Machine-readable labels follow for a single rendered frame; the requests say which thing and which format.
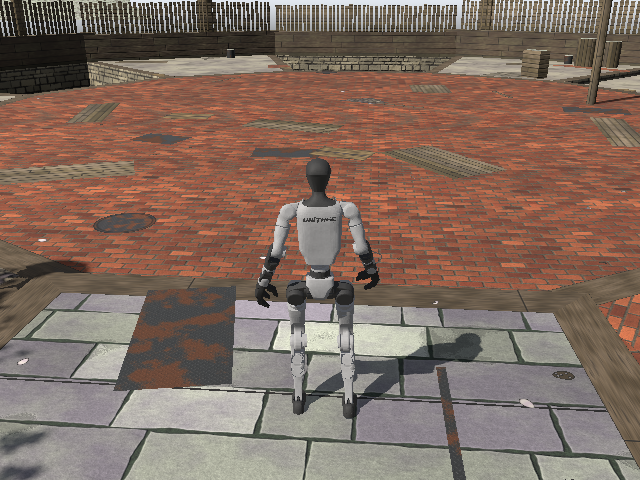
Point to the right robot upper arm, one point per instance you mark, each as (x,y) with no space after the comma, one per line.
(350,211)

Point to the robot right forearm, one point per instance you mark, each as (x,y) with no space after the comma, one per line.
(368,261)

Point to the robot left thigh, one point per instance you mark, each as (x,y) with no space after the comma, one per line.
(296,302)

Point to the robot left forearm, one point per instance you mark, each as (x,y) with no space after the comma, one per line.
(268,269)

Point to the humanoid robot head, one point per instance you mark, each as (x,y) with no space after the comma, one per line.
(318,173)

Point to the robot right hand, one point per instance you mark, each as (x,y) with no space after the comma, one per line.
(364,275)

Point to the left robot upper arm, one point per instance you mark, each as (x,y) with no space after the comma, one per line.
(286,213)

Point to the robot left hand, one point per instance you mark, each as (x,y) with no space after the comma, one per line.
(260,293)

